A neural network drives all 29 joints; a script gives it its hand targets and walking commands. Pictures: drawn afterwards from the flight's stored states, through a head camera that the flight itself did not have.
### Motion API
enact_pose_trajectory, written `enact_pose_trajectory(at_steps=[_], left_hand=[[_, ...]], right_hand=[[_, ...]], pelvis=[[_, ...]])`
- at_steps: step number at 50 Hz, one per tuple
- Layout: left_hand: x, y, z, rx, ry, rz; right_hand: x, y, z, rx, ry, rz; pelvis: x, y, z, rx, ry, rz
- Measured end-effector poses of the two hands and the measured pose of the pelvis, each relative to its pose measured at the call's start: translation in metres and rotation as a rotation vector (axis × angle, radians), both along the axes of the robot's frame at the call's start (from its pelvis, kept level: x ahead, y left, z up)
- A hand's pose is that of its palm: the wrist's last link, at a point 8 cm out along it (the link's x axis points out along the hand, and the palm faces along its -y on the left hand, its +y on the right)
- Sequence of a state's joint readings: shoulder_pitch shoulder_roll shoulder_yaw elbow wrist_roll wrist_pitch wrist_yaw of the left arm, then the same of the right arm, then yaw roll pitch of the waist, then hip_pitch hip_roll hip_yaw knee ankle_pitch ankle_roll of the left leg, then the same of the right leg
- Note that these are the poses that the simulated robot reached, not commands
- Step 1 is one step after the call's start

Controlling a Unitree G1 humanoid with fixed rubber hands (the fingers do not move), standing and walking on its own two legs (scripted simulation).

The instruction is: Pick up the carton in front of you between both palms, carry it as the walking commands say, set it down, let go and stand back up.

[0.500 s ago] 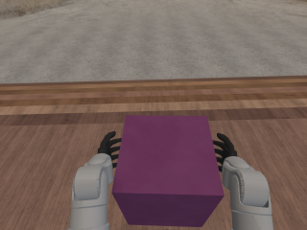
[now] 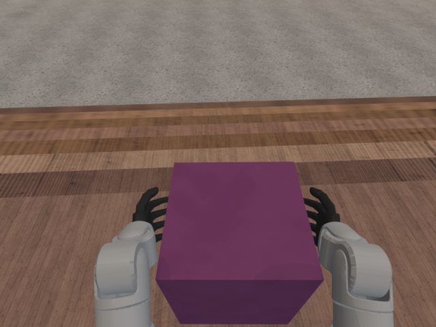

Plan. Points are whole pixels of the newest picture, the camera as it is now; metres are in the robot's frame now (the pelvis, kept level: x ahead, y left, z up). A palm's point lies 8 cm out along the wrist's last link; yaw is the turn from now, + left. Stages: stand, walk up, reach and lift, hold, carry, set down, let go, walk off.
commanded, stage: carry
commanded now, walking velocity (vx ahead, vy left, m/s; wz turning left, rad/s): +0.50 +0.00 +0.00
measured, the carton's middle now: (233, 247) +0.28 -0.01 +0.01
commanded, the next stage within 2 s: none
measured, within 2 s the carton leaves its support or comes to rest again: neither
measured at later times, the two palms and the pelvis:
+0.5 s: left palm (169, 121) +0.59 +0.14 +0.06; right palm (284, 114) +0.62 -0.16 +0.06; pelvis +0.34 -0.03 +0.00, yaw +4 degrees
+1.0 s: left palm (165, 37) +1.01 +0.19 +0.10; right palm (250, 36) +1.01 -0.10 +0.10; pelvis +0.66 +0.04 -0.01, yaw +2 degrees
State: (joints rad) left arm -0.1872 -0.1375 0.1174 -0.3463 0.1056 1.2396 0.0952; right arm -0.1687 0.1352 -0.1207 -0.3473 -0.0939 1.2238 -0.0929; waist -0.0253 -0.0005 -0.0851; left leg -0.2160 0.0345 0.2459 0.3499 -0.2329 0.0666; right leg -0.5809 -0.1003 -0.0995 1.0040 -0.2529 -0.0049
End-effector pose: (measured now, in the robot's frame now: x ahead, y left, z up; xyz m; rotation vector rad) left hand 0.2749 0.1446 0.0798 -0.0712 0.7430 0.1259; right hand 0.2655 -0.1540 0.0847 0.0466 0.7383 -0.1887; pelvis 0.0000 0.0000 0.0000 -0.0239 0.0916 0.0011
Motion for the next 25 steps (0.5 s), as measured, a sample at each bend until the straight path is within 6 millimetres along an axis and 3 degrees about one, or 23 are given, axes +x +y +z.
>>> enact_pose_trajectory(at_steps=[7, 14, 18, 25], left_hand=[[0.093, -0.003, 0.003, 0.011, -0.047, 0.014], [0.195, -0.014, -0.028, 0.049, -0.015, 0.056], [0.231, -0.013, -0.037, 0.043, 0.073, 0.093], [0.311, -0.005, -0.016, 0.055, 0.042, 0.115]], right_hand=[[0.101, -0.003, 0.004, 0.002, -0.047, 0.023], [0.217, -0.014, -0.037, 0.033, -0.015, 0.073], [0.266, -0.012, -0.044, 0.023, 0.072, 0.115], [0.351, -0.004, -0.027, 0.023, 0.039, 0.146]], pelvis=[[0.099, -0.009, -0.005, -0.002, -0.004, 0.011], [0.213, -0.031, -0.033, -0.008, -0.033, 0.050], [0.257, -0.038, -0.017, 0.016, -0.020, 0.074], [0.344, -0.035, 0.002, 0.050, -0.007, 0.065]])
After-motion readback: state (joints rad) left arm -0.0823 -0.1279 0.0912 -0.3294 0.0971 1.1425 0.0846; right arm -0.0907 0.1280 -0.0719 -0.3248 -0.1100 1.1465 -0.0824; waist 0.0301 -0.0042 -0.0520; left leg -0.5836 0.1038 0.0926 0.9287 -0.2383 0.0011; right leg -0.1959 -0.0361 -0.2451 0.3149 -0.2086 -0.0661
